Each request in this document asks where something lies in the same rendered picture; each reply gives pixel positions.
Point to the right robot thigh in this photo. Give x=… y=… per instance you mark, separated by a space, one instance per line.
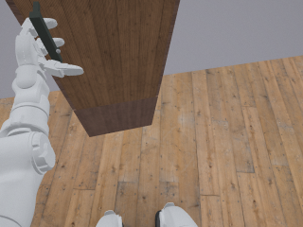
x=175 y=216

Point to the robot thigh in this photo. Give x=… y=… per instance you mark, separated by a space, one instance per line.
x=111 y=220
x=175 y=216

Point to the cupboard door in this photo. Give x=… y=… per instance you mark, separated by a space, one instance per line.
x=119 y=44

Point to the robot left upper arm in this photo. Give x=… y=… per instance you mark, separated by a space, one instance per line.
x=24 y=160

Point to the handle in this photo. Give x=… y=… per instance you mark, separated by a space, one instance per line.
x=40 y=26

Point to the left robot thigh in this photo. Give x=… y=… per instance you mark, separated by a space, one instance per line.
x=111 y=220

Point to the robot left hand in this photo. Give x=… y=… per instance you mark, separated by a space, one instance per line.
x=29 y=52

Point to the robot left forearm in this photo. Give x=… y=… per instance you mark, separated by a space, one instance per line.
x=30 y=110

